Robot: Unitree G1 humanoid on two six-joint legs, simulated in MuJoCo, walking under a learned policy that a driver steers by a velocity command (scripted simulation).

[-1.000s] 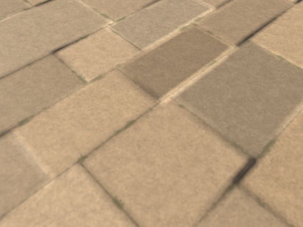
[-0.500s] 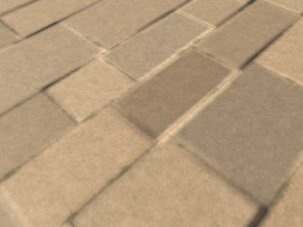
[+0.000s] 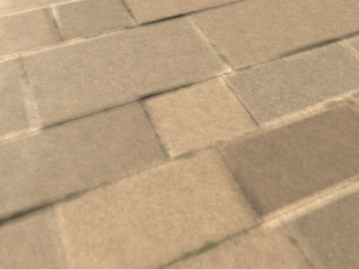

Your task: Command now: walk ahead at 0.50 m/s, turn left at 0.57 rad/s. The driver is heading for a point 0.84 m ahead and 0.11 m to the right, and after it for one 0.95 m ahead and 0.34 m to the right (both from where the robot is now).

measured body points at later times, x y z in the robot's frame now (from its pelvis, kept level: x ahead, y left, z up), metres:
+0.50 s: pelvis +0.29 -0.03 +0.00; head +0.32 -0.04 +0.45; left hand +0.43 +0.23 -0.11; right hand +0.31 -0.31 -0.14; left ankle +0.09 +0.04 -0.66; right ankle +0.38 -0.10 -0.73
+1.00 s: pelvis +0.57 -0.01 +0.00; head +0.60 -0.01 +0.45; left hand +0.60 +0.28 -0.13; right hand +0.75 -0.28 -0.07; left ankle +0.69 +0.07 -0.73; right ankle +0.40 -0.09 -0.70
